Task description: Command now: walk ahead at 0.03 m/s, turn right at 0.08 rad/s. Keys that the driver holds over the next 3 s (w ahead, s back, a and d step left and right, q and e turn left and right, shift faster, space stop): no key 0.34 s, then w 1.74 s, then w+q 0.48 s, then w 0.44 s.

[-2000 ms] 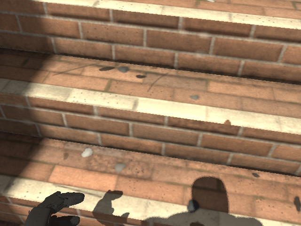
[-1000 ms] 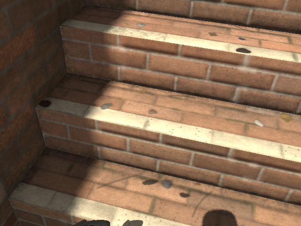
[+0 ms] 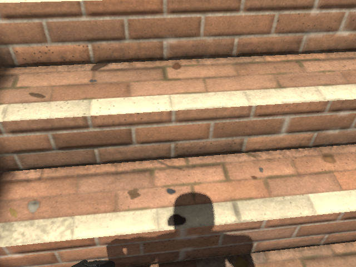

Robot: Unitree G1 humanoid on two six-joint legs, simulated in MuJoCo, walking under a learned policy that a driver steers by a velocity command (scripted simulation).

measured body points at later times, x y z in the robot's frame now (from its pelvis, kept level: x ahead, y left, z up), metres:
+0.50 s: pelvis +0.11 -0.06 +0.04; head +0.11 -0.07 +0.49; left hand +0.16 +0.18 -0.10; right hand +0.13 -0.29 -0.12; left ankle +0.03 +0.07 -0.63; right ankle +0.12 -0.15 -0.69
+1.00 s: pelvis +0.26 +0.07 +0.17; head +0.21 +0.10 +0.62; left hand +0.41 +0.31 +0.06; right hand +0.29 -0.17 +0.04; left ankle +0.29 +0.16 -0.50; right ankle +0.19 -0.11 -0.28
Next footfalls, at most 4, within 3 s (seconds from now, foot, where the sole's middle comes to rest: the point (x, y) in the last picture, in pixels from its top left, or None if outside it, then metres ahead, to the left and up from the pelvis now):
0.20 right None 0.16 -0.15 -0.73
0.84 left None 0.33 0.16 -0.53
1.44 right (187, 190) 0.60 -0.01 -0.33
1.88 left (115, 91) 0.80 0.21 -0.13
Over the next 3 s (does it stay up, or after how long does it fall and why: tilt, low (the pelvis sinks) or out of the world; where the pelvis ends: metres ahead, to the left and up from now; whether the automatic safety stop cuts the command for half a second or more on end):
stays up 1.21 0.14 0.83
